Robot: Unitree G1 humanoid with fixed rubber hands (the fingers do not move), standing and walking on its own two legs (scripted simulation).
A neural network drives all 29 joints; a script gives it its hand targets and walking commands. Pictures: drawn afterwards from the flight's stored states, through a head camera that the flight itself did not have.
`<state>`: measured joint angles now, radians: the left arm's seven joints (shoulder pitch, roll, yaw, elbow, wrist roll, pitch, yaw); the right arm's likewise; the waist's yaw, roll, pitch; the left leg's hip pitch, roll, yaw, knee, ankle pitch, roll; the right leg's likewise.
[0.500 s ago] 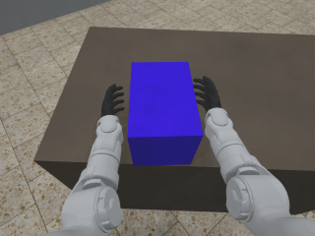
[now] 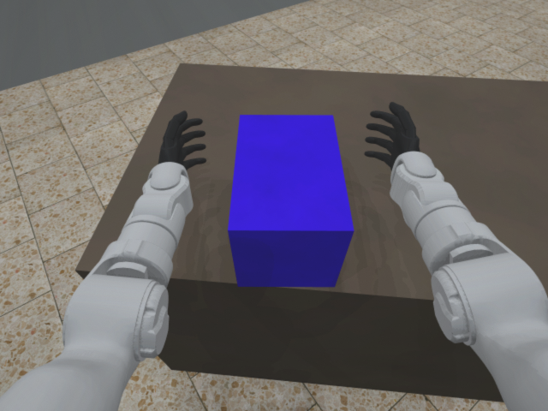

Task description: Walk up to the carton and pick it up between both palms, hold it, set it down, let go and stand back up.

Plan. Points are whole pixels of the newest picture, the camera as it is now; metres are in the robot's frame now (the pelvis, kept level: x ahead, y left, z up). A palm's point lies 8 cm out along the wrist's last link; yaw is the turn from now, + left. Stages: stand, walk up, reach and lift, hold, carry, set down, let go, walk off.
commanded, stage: set down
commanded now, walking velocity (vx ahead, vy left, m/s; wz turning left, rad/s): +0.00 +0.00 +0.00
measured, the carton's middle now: (286, 199) +0.45 +0.03 +0.03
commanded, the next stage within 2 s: none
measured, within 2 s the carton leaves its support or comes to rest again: neither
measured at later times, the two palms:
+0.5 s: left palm (151, 122) +0.44 +0.21 +0.20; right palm (407, 119) +0.47 -0.13 +0.19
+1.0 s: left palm (149, 199) +0.36 +0.21 +0.13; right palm (413, 194) +0.39 -0.14 +0.13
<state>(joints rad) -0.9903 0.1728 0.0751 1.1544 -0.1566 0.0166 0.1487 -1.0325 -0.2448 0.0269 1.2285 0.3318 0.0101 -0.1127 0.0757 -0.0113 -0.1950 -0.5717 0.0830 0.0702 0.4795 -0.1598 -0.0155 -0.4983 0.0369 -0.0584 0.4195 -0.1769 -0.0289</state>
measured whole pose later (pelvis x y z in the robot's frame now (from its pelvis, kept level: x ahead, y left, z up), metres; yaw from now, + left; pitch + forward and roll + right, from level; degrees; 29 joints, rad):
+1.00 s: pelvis -0.01 -0.01 +0.01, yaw +1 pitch +1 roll +0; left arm -0.54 0.19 0.15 0.24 -0.13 0.55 0.10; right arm -0.62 -0.19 0.05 0.49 0.33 0.28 -0.21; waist 0.04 -0.01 0.03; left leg -0.26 0.06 0.06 0.37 -0.13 -0.03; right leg -0.21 0.03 -0.04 0.36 -0.17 -0.04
